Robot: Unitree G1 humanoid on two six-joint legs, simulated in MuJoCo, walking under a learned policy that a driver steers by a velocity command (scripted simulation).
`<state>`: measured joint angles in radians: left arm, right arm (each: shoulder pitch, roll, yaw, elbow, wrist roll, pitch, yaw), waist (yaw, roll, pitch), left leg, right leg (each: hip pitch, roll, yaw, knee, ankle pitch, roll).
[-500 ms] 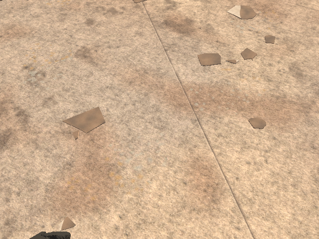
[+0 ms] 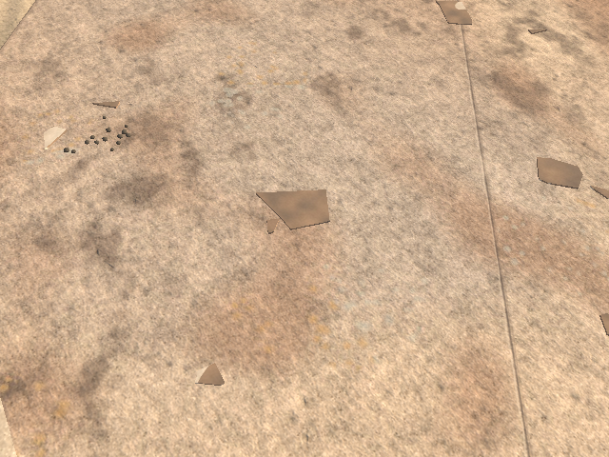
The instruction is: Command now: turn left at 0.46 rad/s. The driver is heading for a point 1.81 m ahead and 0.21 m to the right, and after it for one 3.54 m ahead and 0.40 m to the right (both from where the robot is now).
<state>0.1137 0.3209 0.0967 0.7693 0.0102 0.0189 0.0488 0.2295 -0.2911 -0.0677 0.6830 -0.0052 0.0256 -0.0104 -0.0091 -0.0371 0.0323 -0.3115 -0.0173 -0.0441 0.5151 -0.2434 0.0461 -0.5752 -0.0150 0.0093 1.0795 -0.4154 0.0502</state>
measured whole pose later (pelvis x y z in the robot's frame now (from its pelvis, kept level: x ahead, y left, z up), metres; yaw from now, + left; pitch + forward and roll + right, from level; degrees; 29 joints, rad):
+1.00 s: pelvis +0.04 -0.02 -0.01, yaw +4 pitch -1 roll +0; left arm 0.28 0.26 0.04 0.92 -0.02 -0.04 0.02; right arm 0.28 -0.24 -0.06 0.81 0.02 -0.05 -0.01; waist 0.01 -0.02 0.00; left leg -0.27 -0.02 0.01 0.64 -0.41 0.06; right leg -0.17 -0.01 0.02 0.53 -0.35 -0.02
